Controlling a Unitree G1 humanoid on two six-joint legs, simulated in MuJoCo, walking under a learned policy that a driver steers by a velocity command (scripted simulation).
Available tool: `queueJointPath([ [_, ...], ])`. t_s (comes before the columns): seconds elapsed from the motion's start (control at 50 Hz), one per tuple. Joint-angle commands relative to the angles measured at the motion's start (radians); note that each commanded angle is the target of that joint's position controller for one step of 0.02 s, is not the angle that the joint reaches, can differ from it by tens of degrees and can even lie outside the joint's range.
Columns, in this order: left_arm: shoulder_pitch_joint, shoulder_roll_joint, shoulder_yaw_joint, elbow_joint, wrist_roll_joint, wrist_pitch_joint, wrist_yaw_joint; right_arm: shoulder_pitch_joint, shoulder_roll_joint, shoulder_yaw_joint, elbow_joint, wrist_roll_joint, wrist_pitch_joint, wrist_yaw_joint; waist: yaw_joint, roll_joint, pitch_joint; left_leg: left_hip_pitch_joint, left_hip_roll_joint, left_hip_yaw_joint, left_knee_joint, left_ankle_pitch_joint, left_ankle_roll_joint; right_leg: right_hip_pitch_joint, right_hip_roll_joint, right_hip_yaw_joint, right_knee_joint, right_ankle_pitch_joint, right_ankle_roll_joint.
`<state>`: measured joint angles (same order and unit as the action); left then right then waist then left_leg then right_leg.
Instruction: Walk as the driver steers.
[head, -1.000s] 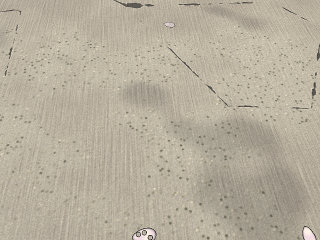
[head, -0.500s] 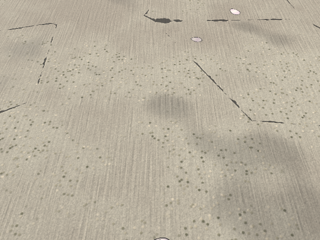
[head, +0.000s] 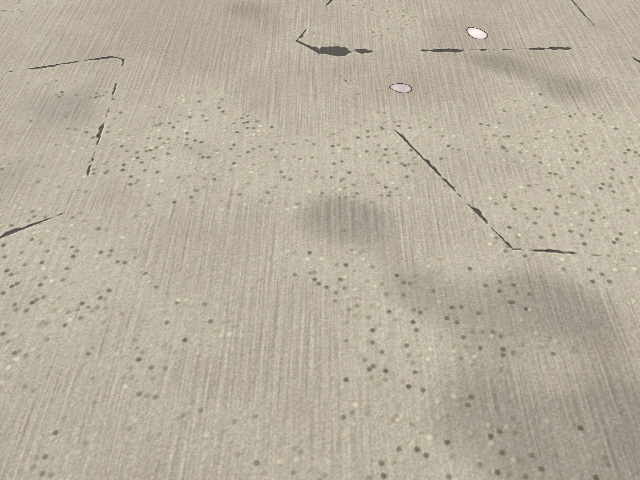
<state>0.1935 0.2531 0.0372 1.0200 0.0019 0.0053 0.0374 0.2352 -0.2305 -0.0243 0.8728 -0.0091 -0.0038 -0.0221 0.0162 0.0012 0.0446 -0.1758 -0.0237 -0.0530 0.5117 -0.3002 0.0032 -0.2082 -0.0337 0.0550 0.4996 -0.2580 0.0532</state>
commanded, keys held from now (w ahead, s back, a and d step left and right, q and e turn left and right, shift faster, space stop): no key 0.68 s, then w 0.32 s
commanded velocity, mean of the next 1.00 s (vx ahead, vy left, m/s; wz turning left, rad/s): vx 0.07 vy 0.00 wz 0.00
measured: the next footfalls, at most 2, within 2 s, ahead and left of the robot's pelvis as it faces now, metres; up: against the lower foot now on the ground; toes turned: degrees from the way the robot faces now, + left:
left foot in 1.36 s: +0.41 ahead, +0.10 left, +0.00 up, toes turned +1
right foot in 1.90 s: +0.72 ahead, -0.14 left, +0.00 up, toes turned -3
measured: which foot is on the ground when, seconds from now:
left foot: down 0.00-0.92, up 0.94-1.00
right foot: down 0.00-1.00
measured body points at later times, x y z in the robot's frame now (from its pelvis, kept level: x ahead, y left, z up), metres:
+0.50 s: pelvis +0.00 -0.01 +0.00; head +0.01 -0.01 +0.45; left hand +0.03 +0.25 -0.15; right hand +0.03 -0.26 -0.15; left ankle -0.01 +0.12 -0.74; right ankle +0.01 -0.15 -0.74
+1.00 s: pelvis +0.06 -0.04 -0.01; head +0.06 -0.05 +0.44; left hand +0.03 +0.21 -0.15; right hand +0.06 -0.29 -0.16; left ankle -0.02 +0.10 -0.69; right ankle +0.01 -0.14 -0.74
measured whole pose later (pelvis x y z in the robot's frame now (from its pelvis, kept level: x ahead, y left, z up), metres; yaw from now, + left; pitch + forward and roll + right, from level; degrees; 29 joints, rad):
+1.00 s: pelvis +0.06 -0.04 -0.01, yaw +0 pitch +0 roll +0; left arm 0.38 0.20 0.03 1.10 -0.01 -0.11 0.00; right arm 0.37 -0.24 -0.03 1.03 0.04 -0.06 -0.02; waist 0.02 0.03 -0.02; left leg -0.31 0.00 -0.07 0.91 -0.47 0.04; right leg -0.20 0.02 -0.01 0.57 -0.37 -0.04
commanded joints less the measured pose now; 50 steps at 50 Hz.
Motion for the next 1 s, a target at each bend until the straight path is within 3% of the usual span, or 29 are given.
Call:
queueJointPath([
  [0.02,0.004,0.112,0.019,-0.016,-0.001,-0.008,0.006,0.017,-0.109,-0.022,-0.024,0.002,-0.01,-0.004,-0.004,0.01,-0.017,-0.047,0.041,-0.035,-0.111,0.155,0.014,0.027,0.001,-0.006,-0.06,0.142,-0.016],
  [0.3,0.034,0.089,0.009,0.051,-0.002,-0.002,0.012,0.053,-0.1,-0.01,0.068,0.006,-0.01,-0.011,-0.004,0.002,-0.001,-0.055,0.029,-0.013,-0.116,0.148,0.008,0.023,0.01,-0.016,-0.067,0.139,-0.023],
  [0.68,0.084,0.056,-0.006,0.079,-0.003,-0.002,0.012,0.108,-0.071,0.004,0.15,0.009,-0.008,-0.016,-0.009,-0.001,0.015,-0.066,0.022,0.005,-0.112,0.126,0.0,0.002,0.021,-0.023,-0.067,0.121,-0.031],
  [0.7,0.104,0.041,-0.01,0.089,-0.003,-0.001,0.012,0.126,-0.06,0.007,0.162,0.009,-0.006,-0.018,-0.009,0.003,-0.008,-0.057,0.013,0.013,-0.121,0.024,0.002,0.011,0.033,-0.037,-0.068,0.028,-0.033],
  [0.74,0.109,0.051,-0.006,0.086,-0.013,0.0,0.016,0.126,-0.092,-0.004,0.16,0.02,0.0,-0.025,-0.013,0.026,0.038,-0.11,0.006,-0.002,-0.126,-0.316,0.036,-0.054,0.072,-0.07,-0.022,-0.282,-0.056],
  [0.78,0.091,0.045,-0.006,0.065,-0.013,-0.018,0.013,0.134,-0.11,-0.011,0.149,0.027,-0.01,-0.025,-0.023,0.05,0.115,-0.167,0.061,-0.084,-0.165,-0.492,0.083,-0.148,0.063,-0.055,0.011,-0.395,-0.083],
  [0.82,0.077,0.014,-0.012,0.046,-0.016,-0.052,-0.001,0.181,-0.135,-0.023,0.155,0.037,-0.031,-0.018,-0.042,0.116,0.121,-0.116,0.153,-0.221,-0.222,-0.522,0.14,-0.211,0.063,-0.072,0.107,-0.288,-0.085],
  [0.86,0.082,-0.012,-0.017,0.034,-0.023,-0.081,-0.019,0.188,-0.165,-0.036,0.153,0.042,-0.042,-0.011,-0.032,0.188,0.113,-0.123,0.26,-0.379,-0.295,-0.543,0.201,-0.195,0.057,-0.095,0.219,-0.182,-0.095],
  [0.88,0.104,-0.012,-0.016,0.036,-0.028,-0.092,-0.025,0.151,-0.158,-0.035,0.138,0.043,-0.044,-0.008,-0.007,0.178,0.126,-0.18,0.263,-0.379,-0.296,-0.515,0.201,-0.134,0.048,-0.087,0.187,-0.181,-0.115],
  [0.9,0.167,-0.019,-0.015,0.054,-0.033,-0.098,-0.029,0.09,-0.149,-0.031,0.115,0.045,-0.044,-0.005,0.039,0.164,0.137,-0.252,0.224,-0.316,-0.261,-0.468,0.173,-0.022,0.05,-0.086,0.072,-0.185,-0.134],
  [0.92,0.264,-0.003,-0.009,0.087,-0.03,-0.102,-0.029,0.022,-0.129,-0.025,0.087,0.046,-0.047,-0.003,0.083,0.112,0.138,-0.336,0.156,-0.217,-0.149,-0.353,0.13,0.116,0.028,-0.026,-0.042,-0.153,-0.144],
  [0.94,0.395,0.093,0.018,0.124,-0.028,-0.107,-0.03,-0.03,-0.059,-0.008,0.054,0.045,-0.059,-0.003,0.12,-0.112,0.109,-0.456,0.021,-0.011,0.146,-0.194,0.056,0.235,-0.102,0.231,-0.179,-0.271,-0.199],
  [0.96,0.505,0.223,0.049,0.136,-0.025,-0.117,-0.045,-0.037,-0.04,-0.004,0.015,0.044,-0.082,-0.007,0.14,-0.337,0.065,-0.596,-0.036,0.056,0.435,-0.229,0.026,0.336,-0.324,0.639,-0.333,-0.292,-0.323],
  [0.98,0.44,0.149,0.025,0.115,-0.004,-0.128,-0.047,-0.042,-0.081,-0.013,0.011,0.053,-0.1,-0.003,0.093,-0.202,0.079,-0.67,0.013,-0.036,0.62,-0.234,0.044,0.326,-0.361,0.698,-0.336,-0.245,-0.339],
  [1.0,0.375,0.103,0.014,0.086,-0.004,-0.135,-0.049,-0.015,-0.076,-0.012,0.024,0.058,-0.112,0.01,0.057,-0.133,0.102,-0.706,0.051,-0.048,0.694,-0.153,0.066,0.321,-0.327,0.581,-0.317,-0.166,-0.311],
])
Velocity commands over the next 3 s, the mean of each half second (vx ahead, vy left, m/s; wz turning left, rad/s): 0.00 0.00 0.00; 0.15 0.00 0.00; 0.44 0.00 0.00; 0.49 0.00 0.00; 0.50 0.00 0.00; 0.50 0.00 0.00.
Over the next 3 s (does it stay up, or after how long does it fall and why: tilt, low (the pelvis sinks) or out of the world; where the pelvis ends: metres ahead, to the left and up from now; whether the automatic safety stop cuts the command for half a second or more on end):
stays up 1.17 -0.03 -0.01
